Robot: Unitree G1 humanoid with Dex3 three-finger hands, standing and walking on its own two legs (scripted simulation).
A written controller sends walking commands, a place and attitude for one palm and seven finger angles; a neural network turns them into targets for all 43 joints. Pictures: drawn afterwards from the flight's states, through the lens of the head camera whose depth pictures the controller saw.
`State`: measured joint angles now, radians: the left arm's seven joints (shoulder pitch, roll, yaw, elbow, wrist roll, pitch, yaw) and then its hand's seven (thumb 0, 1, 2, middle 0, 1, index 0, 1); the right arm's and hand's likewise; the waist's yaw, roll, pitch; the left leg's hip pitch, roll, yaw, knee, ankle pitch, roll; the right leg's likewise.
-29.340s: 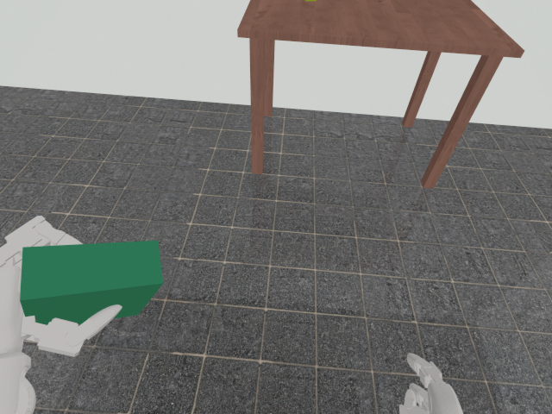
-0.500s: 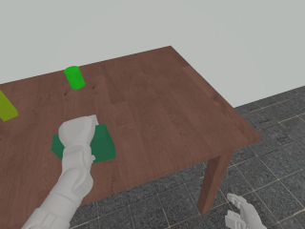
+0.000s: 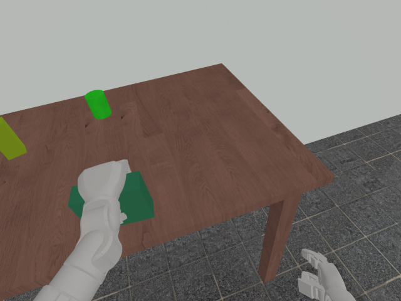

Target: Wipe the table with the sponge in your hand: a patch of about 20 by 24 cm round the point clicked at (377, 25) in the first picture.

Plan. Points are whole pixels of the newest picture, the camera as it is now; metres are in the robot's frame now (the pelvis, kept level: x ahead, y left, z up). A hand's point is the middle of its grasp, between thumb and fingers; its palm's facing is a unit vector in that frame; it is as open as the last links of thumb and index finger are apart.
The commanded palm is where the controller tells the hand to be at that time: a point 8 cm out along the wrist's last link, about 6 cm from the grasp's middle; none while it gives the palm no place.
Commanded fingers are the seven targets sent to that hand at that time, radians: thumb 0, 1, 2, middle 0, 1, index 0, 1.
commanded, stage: slide across to the third lane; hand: left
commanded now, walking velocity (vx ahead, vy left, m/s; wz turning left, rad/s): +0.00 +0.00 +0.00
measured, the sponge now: (118, 207) +0.30 +0.23 +0.04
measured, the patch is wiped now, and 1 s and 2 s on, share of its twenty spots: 0.90 0.95 0.95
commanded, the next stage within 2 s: wipe forward along the third lane in 0.48 s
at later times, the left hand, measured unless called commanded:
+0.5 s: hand (131, 191) +0.31 +0.19 +0.08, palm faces +0.00 -0.07 -1.00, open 9.4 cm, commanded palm +0.29 +0.16 +0.13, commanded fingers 0.00 0.10 1.30 -1.20 -1.60 -1.20 -1.60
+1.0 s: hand (146, 177) +0.35 +0.17 +0.08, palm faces -0.04 -0.05 -1.00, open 9.3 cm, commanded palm +0.34 +0.16 +0.12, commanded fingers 0.00 0.10 1.30 -1.20 -1.60 -1.20 -1.60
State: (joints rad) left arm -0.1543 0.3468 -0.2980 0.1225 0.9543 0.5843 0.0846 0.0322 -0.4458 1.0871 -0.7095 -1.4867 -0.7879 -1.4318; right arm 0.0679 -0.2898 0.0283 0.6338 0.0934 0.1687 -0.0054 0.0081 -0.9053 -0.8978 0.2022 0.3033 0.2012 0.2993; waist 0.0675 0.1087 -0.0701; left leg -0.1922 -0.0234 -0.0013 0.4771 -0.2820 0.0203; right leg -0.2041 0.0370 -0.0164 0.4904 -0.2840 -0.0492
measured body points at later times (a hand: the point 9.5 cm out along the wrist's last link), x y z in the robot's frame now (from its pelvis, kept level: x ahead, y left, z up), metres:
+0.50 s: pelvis -0.02 -0.01 +0.00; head -0.04 -0.06 +0.45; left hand +0.31 +0.19 +0.13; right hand +0.22 -0.21 -0.09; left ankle -0.02 +0.11 -0.74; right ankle -0.01 -0.09 -0.74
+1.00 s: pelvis -0.03 -0.01 +0.00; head -0.04 -0.05 +0.45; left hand +0.35 +0.17 +0.13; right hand +0.16 -0.24 -0.11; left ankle -0.02 +0.11 -0.74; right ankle -0.01 -0.09 -0.74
